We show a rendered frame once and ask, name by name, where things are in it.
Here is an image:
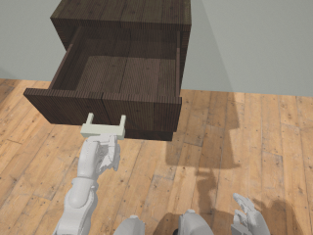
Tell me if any cabinet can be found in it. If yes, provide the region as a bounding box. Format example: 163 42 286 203
50 0 192 142

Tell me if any robot left forearm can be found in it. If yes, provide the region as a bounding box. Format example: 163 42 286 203
52 176 99 235

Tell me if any right robot hand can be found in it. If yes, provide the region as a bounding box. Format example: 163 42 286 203
231 193 271 235

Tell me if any right robot thigh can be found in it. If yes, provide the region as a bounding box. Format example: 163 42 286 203
178 212 214 235

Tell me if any drawer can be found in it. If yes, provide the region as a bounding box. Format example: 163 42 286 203
23 26 182 132

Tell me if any left robot hand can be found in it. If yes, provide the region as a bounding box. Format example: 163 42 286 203
76 132 120 181

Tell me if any left robot thigh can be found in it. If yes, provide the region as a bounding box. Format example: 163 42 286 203
112 217 146 235

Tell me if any handle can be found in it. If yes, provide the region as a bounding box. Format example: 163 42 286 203
80 113 126 140

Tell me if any robot thigh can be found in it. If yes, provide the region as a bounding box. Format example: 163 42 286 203
112 217 146 235
178 212 214 235

